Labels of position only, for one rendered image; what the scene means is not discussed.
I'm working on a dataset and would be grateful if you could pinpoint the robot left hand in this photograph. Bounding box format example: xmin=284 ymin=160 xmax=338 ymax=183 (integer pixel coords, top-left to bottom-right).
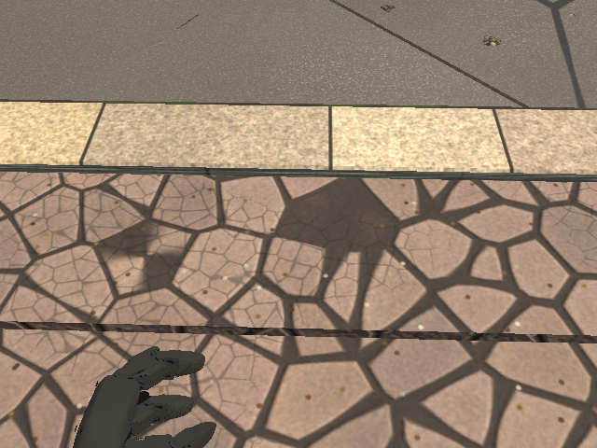
xmin=73 ymin=346 xmax=216 ymax=448

